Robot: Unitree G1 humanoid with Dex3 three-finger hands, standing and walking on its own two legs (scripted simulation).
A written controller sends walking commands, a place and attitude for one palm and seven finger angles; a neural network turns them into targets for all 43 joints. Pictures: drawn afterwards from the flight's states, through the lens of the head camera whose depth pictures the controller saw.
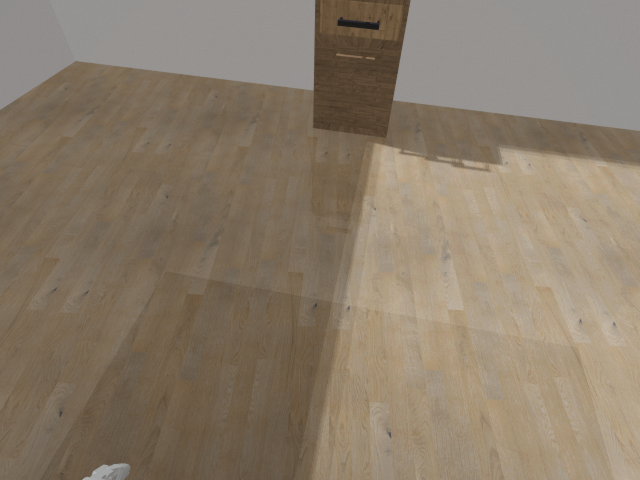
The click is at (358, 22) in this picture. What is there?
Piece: drawer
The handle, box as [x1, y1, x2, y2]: [337, 17, 379, 29]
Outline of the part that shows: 338,19 337,25 378,29 379,21 373,23 343,20 342,17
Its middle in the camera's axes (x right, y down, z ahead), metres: +0.18 -1.02 +1.82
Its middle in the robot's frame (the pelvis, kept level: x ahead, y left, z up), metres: +2.04 -0.08 -0.16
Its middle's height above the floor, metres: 0.61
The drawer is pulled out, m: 0.00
